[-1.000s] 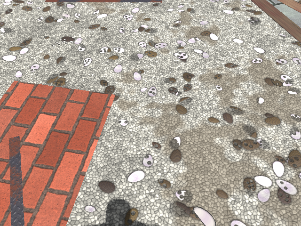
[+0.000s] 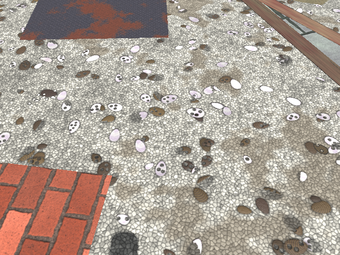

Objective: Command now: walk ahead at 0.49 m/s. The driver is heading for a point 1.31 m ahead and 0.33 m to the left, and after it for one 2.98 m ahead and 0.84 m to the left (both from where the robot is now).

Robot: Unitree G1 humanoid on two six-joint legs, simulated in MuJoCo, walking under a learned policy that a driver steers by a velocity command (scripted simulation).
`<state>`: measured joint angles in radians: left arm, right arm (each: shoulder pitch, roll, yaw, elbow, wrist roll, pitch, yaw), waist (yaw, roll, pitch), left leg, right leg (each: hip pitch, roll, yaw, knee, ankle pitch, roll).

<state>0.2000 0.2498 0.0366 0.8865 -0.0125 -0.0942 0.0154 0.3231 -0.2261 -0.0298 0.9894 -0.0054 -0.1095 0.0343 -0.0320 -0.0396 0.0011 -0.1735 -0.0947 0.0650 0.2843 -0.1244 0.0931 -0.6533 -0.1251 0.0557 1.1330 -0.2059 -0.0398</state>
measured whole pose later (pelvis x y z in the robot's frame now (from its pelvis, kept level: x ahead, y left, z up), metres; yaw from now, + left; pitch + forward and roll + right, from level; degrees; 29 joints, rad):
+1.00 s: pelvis +0.51 +0.05 -0.01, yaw +26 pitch +1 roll +0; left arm 0.17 0.28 0.06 0.83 -0.01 -0.13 0.01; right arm 0.23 -0.26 -0.09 0.78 0.01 -0.06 0.04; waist -0.01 -0.02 0.05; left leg -0.34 -0.10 0.01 0.49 -0.17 0.11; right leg -0.47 -0.09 0.03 1.22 -0.35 -0.01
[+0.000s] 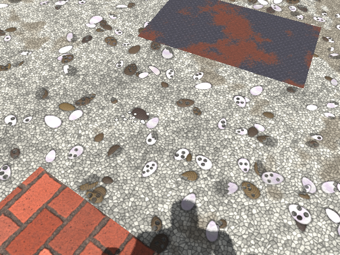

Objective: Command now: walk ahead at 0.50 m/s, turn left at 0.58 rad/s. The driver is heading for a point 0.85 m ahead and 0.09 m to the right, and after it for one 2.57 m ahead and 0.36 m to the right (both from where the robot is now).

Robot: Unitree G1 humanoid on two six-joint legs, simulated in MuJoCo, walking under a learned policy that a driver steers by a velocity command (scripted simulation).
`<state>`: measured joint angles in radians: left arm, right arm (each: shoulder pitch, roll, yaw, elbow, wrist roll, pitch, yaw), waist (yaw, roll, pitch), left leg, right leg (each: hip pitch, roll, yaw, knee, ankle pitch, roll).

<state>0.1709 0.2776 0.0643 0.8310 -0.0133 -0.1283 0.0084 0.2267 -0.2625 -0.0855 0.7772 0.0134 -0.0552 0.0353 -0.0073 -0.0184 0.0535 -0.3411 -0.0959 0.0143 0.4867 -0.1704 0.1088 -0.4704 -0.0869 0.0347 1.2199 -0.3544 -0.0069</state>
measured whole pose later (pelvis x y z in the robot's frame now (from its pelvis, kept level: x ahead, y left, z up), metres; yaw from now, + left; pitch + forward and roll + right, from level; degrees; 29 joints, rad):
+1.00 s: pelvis +0.55 +0.04 +0.00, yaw +3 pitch +3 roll +0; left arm 0.38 0.29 0.05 0.88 -0.03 -0.07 0.00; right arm 0.09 -0.24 -0.04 0.71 0.00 -0.10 0.02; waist 0.04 -0.03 0.02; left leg -0.41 0.01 0.05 0.53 -0.17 0.03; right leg -0.34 -0.01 0.06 1.09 -0.45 -0.03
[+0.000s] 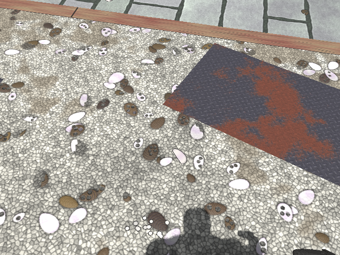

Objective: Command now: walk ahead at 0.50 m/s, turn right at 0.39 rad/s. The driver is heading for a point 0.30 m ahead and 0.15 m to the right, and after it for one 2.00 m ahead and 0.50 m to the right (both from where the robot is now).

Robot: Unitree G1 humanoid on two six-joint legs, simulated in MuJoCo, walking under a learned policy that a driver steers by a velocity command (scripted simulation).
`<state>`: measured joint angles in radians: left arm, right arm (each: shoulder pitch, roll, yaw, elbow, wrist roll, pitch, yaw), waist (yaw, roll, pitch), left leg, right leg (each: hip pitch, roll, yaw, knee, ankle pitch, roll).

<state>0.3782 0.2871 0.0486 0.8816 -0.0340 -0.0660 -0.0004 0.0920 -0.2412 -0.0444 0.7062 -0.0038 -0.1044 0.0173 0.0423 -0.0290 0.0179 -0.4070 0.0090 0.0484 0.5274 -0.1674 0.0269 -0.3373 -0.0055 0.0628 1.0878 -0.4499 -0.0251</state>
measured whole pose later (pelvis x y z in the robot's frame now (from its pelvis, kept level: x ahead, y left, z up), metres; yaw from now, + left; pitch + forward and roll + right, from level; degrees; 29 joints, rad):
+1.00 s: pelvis +0.54 -0.13 -0.01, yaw -27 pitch +2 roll +1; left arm 0.37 0.29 0.06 0.78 -0.02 -0.04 0.01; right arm 0.08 -0.27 -0.05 0.74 0.00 -0.12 0.04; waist 0.04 -0.02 0.01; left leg -0.46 -0.03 0.03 0.55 -0.15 0.05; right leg -0.19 0.07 0.14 0.91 -0.48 -0.04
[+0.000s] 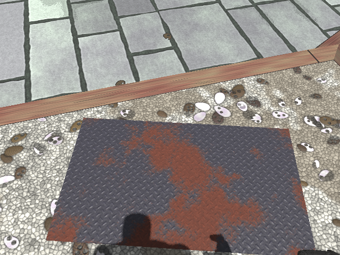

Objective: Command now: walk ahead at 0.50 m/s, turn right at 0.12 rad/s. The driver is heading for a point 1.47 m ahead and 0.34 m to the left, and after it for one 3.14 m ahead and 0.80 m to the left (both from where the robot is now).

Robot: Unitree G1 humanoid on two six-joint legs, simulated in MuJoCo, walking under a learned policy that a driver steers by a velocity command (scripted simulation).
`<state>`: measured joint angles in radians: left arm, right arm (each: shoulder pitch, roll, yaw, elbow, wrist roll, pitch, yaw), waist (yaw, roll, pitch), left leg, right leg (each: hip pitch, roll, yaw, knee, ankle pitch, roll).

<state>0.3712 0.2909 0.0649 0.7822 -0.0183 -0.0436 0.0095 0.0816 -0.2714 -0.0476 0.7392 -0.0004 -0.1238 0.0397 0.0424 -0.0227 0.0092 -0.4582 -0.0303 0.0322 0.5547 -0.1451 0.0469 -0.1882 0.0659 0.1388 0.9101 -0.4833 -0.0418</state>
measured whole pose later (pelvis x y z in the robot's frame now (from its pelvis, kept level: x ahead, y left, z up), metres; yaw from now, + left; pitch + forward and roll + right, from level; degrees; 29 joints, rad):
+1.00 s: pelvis +0.54 +0.01 +0.00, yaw +15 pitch +2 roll -2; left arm 0.32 0.28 0.08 0.87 -0.02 -0.05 0.02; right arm 0.08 -0.26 -0.05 0.70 0.02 -0.03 0.06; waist 0.06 0.02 0.04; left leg -0.54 0.03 0.06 0.61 -0.12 0.10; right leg 0.10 -0.04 -0.29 0.37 -0.45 0.05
